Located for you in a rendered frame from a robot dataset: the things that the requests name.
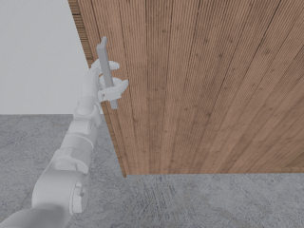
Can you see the robot left hand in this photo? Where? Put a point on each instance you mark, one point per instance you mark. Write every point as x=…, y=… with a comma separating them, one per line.
x=94, y=86

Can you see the robot left forearm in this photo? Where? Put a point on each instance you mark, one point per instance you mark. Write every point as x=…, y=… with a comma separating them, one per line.
x=78, y=143

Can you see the left robot upper arm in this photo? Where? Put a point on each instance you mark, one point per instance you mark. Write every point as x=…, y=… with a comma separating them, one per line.
x=59, y=195

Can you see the wardrobe door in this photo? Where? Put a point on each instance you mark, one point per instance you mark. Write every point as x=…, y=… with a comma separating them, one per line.
x=295, y=160
x=214, y=86

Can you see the handle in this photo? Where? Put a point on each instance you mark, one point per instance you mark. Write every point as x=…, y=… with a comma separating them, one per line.
x=105, y=66

